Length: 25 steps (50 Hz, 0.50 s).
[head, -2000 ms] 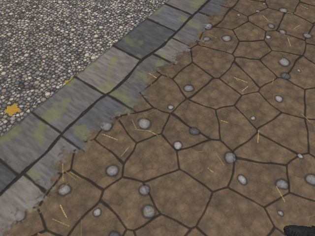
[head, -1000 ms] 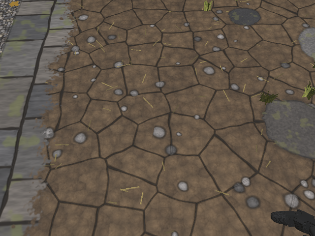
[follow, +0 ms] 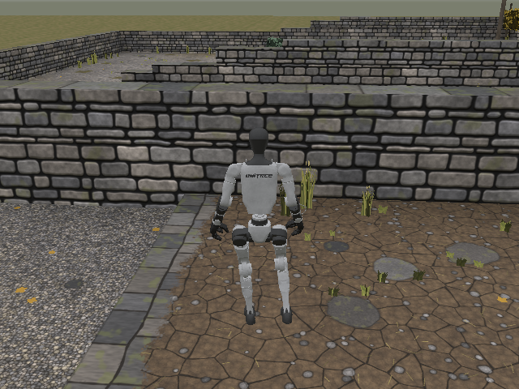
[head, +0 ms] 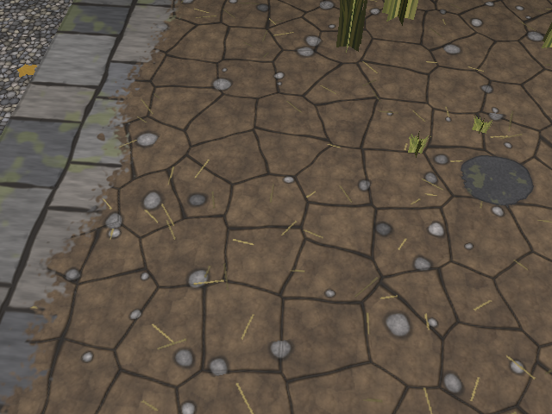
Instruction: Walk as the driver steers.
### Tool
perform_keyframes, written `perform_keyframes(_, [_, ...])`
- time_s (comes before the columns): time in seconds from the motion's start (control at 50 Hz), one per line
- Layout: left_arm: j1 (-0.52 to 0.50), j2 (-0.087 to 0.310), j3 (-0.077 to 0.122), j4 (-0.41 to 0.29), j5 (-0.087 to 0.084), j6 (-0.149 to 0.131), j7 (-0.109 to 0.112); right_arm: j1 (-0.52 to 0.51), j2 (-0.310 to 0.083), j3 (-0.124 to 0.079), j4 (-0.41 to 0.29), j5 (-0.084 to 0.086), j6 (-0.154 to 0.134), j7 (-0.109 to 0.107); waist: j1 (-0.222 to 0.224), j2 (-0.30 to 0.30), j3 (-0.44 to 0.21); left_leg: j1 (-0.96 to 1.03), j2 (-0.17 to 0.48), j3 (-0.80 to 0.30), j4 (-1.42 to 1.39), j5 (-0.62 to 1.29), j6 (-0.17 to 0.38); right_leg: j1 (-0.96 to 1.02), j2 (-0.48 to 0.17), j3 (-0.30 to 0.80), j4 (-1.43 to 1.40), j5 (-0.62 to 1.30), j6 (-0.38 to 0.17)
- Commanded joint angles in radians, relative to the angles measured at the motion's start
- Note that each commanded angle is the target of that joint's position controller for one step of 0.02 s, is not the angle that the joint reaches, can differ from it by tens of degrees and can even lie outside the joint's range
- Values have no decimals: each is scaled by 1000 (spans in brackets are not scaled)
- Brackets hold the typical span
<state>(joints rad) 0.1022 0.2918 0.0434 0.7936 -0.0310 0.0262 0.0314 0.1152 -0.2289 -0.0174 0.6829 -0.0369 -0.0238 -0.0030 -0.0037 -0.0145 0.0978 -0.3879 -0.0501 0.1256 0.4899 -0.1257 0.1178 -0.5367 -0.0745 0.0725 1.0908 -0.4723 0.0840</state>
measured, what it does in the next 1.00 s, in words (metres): walks ahead, turning right: right foot, then left foot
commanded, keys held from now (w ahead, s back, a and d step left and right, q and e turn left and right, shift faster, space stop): e+shift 1.00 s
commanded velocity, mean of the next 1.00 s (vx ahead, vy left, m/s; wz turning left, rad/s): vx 0.02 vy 0.00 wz -0.86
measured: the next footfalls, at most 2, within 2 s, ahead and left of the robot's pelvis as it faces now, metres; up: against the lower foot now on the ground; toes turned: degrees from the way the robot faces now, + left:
right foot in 0.28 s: +0.04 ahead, -0.18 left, +0.00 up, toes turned -19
left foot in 0.80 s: +0.21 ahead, -0.05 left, +0.00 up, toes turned -52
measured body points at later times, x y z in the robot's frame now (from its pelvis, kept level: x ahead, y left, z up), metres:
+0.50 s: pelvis +0.03 -0.09 +0.02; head +0.06 -0.15 +0.46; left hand +0.25 +0.15 -0.06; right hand +0.10 -0.43 -0.09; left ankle +0.11 +0.06 -0.64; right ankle +0.00 -0.16 -0.73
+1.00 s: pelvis +0.08 -0.08 +0.01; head +0.11 -0.11 +0.46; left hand +0.42 -0.02 -0.08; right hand -0.04 -0.38 -0.07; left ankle +0.18 -0.02 -0.73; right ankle -0.05 -0.14 -0.64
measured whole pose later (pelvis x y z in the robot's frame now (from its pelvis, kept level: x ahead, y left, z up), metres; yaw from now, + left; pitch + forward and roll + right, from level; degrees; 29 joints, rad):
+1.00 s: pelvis +0.08 -0.08 +0.01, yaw -54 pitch +2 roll +1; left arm 0.19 0.37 0.11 0.58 -0.03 0.07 0.01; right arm 0.10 -0.26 -0.08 0.68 -0.02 0.00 -0.05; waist 0.00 -0.05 0.06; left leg -0.27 -0.01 0.04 0.43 -0.20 0.01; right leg -0.57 0.00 0.09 1.18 -0.40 0.08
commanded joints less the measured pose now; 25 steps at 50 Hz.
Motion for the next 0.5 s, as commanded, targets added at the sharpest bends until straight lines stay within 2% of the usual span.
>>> perform_keyframes(0.02, [71, 101, 35, -45, -2, 16, 9, 0, -191, -70, -60, 6, 11, -44, -4, 72, -262, 206, 352, -206, -195, 276, 174, 29, -39, -25, -4, 80, 25])
perform_keyframes(0.04, [59, 96, 36, -53, -3, 24, 9, -14, -179, -69, -59, 6, 18, -51, -7, 87, -241, 195, 349, -186, -218, 162, 166, 19, -46, -35, -19, 99, 26])
perform_keyframes(0.08, [43, 91, 41, -70, 3, 32, 8, -32, -168, -70, -53, 4, 25, -58, -10, 116, -204, 180, 348, -144, -243, 51, 150, 17, -51, -60, -64, 119, 24])
perform_keyframes(0.14, [35, 80, 45, -90, 10, 29, -4, -32, -169, -78, -37, 5, 33, -58, -17, 121, -196, 218, 370, -87, -230, 59, 133, 44, -47, -101, -161, 121, 5])
perform_keyframes(0.18, [41, 79, 49, -100, 9, 28, -17, -32, -179, -86, -25, 11, 39, -52, -16, 133, -200, 252, 390, -60, -205, 99, 120, 76, -35, -134, -233, 104, -17])
perform_keyframes(0.22, [65, 82, 56, -108, 7, 31, -32, -44, -191, -94, -16, 27, 43, -46, 1, 150, -206, 277, 408, -38, -162, 131, 91, 126, -21, -161, -331, 103, -49])
perform_keyframes(0.26, [149, 87, 70, -88, 9, 37, -39, -70, -184, -98, -5, 56, 47, -39, 55, 134, -209, 242, 384, 17, -55, 92, 13, 253, 19, -190, -529, 227, -107])
perform_keyframes(0.28, [208, 131, 90, -70, 18, 36, -30, -26, -151, -95, 20, 61, 51, -31, 68, 40, -172, 152, 314, 67, 94, -24, -62, 337, 22, -105, -663, 356, -162])
perform_keyframes(0.3, [252, 274, 126, -81, 25, 29, -9, -35, -110, -87, -9, 24, 51, -25, 41, -269, -132, -161, 177, 140, 430, -424, -171, 480, -225, 281, -717, 798, -279])
perform_keyframes(0.32, [215, 316, 124, -120, 63, 0, -15, -149, -104, -82, -73, 6, 42, -31, 51, -281, -168, -346, 44, -62, 642, -572, -210, 468, -305, 497, -731, 873, -454])
perform_keyframes(0.34, [194, 290, 124, -124, 67, -27, -25, -195, -134, -89, -78, 18, 40, -35, 66, -162, -198, -391, 46, -159, 715, -508, -191, 491, -272, 432, -754, 763, -441])
perform_keyframes(0.36, [153, 275, 122, -127, 45, -43, -22, -187, -142, -94, -71, 32, 33, -42, 33, -125, -175, -411, 53, -193, 702, -400, -170, 495, -212, 364, -755, 698, -379])
perform_keyframes(0.38, [101, 231, 112, -138, 16, -41, -13, -159, -153, -100, -46, 25, 30, -53, 7, -80, -177, -412, 70, -208, 685, -325, -167, 493, -179, 317, -735, 673, -327])
perform_keyframes(0.4, [67, 192, 99, -150, -3, -33, -4, -142, -166, -106, -41, 20, 27, -59, -10, -92, -179, -385, 70, -216, 669, -280, -169, 467, -161, 289, -726, 683, -305])
perform_keyframes(0.42, [66, 169, 91, -161, -3, -26, 5, -136, -161, -106, -40, 21, 24, -56, -15, -106, -203, -351, 54, -216, 681, -243, -173, 457, -141, 279, -718, 716, -298])
perform_keyframes(0.44, [77, 162, 90, -169, 2, -21, 12, -127, -147, -104, -40, 24, 21, -51, -13, -102, -225, -340, 39, -220, 672, -214, -176, 472, -127, 276, -711, 733, -295])
perform_keyframes(0.5, [109, 180, 97, -182, 4, -13, 24, -143, -116, -93, -47, 32, 14, -45, 2, -91, -230, -336, 5, -237, 542, -175, -189, 501, -95, 303, -694, 713, -284])
Velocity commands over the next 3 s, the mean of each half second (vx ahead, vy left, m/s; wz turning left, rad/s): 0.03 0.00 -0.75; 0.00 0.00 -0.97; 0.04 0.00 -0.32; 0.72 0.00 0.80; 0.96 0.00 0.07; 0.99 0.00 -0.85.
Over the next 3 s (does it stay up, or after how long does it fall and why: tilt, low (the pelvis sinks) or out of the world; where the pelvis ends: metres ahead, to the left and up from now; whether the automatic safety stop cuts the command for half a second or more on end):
stays up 1.11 -0.72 0.01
